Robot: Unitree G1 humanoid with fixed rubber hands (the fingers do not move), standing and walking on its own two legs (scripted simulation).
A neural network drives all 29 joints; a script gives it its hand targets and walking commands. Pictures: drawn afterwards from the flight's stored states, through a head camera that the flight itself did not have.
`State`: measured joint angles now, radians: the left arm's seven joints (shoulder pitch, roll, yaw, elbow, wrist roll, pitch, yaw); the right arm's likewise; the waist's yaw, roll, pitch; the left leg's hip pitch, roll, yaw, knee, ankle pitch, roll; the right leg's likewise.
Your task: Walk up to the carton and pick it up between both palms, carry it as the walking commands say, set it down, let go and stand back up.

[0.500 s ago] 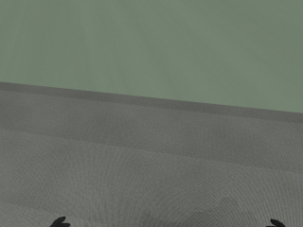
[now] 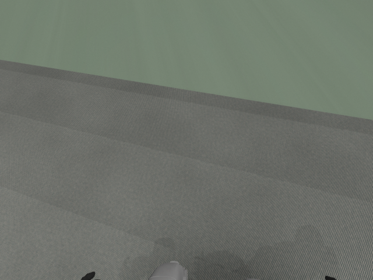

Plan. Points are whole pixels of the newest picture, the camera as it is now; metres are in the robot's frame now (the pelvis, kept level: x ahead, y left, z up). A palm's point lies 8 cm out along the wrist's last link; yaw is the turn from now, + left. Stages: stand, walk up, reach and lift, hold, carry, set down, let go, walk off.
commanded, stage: walk up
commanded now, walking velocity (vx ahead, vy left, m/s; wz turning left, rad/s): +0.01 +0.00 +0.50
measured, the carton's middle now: out of the picture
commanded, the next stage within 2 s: none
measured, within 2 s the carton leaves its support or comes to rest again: neither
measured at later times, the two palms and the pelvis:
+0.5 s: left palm out of the picture +0.01 +0.35 -0.12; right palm (303, 274) +0.14 -0.20 -0.09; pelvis -0.03 +0.05 +0.00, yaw +16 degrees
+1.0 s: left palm out of the picture -0.09 +0.31 -0.10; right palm (271, 244) +0.20 -0.15 -0.11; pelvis -0.03 +0.03 +0.00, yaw +31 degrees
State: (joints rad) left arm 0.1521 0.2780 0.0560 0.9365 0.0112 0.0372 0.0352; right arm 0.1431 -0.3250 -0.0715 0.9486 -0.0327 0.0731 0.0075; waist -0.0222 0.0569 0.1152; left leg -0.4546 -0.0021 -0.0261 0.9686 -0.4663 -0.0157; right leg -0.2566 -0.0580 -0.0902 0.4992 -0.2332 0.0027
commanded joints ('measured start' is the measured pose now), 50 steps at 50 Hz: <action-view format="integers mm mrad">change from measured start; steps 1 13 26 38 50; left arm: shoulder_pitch -74 81 -68 101 75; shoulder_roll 164 157 119 262 171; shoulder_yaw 43 16 -10 36 61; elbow -60 -79 -187 -187 -152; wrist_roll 9 25 26 10 31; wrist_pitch -17 0 31 0 -20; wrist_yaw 5 -21 -24 -13 -18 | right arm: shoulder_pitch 2 78 65 42 -58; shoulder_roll -94 -102 -146 -68 -9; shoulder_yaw -34 -1 -15 -5 9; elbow -22 -102 -151 -211 -208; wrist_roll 4 17 4 3 15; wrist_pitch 0 -22 -33 -19 -10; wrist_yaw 23 31 -5 -4 48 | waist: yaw -23 -22 -5 50 57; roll -200 -155 99 -308 -288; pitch -91 -155 -93 -125 -130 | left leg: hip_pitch -39 411 380 -26 48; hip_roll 63 71 229 -11 52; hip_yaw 12 64 -226 7 112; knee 174 -559 -619 58 -185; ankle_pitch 41 223 716 -170 11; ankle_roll -13 24 169 -10 -39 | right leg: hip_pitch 53 -7 -261 125 174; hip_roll -276 -223 -38 -437 -302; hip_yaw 159 -77 77 413 28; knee -245 144 459 -264 -159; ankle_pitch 66 240 -150 176 336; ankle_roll -102 -6 88 -115 -107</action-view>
